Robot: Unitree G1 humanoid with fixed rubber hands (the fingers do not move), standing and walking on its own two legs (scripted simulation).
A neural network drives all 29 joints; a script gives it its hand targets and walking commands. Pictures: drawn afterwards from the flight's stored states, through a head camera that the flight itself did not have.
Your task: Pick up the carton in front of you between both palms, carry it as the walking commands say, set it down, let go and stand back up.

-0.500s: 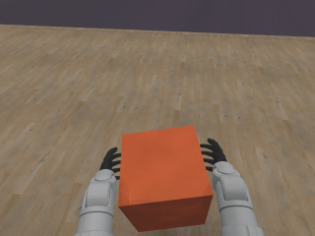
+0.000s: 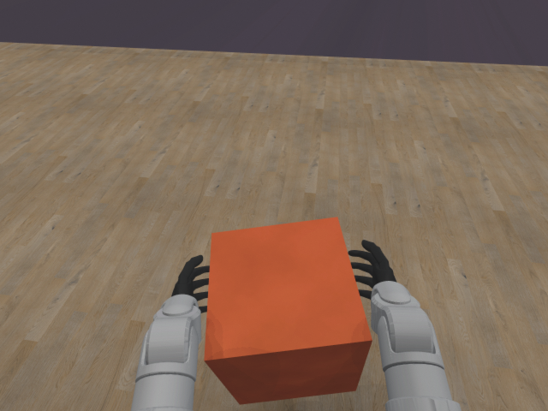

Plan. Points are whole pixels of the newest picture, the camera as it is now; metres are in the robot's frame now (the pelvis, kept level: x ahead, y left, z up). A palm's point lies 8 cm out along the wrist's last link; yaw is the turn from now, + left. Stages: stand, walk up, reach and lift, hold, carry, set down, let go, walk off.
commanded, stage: carry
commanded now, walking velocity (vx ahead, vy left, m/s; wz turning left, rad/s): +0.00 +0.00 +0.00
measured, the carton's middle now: (286, 315) +0.31 +0.00 -0.05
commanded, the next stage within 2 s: hold in 0.50 s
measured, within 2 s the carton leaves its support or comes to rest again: neither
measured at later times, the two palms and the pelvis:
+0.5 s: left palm (179, 303) +0.29 +0.16 +0.03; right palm (376, 290) +0.30 -0.14 +0.04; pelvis +0.00 +0.01 +0.00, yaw +0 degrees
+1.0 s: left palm (184, 317) +0.28 +0.16 +0.00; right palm (367, 282) +0.32 -0.13 +0.02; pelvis -0.04 -0.04 +0.00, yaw +11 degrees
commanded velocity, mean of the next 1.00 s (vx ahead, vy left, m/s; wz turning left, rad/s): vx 0.00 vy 0.00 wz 0.00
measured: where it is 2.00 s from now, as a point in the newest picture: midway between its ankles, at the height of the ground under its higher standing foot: outside the picture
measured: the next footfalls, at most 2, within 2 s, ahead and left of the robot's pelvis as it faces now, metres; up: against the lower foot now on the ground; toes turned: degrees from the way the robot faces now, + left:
none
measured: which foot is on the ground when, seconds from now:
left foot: down 0.00-1.00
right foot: down 0.00-1.00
